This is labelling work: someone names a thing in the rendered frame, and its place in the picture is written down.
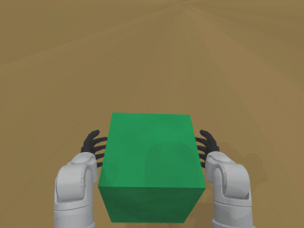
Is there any robot right forearm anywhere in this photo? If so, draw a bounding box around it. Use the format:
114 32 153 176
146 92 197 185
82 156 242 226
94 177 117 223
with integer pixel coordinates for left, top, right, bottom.
205 151 256 228

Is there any carton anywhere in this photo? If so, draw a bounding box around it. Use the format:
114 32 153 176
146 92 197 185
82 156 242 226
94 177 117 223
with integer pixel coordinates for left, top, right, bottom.
98 112 206 223

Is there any robot right hand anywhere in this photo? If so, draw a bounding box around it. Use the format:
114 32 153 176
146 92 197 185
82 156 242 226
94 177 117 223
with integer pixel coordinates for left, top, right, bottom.
195 130 219 168

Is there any robot left forearm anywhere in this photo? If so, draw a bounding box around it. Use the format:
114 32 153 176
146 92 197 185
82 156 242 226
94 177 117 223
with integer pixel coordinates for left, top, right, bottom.
53 152 98 228

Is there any robot left hand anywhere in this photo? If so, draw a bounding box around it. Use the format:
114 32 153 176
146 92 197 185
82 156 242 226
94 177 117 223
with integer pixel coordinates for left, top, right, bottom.
81 129 107 168

